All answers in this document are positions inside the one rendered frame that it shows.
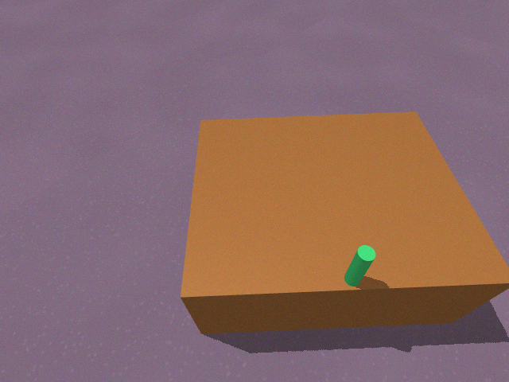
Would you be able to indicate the can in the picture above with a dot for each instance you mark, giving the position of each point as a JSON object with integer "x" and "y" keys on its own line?
{"x": 359, "y": 265}

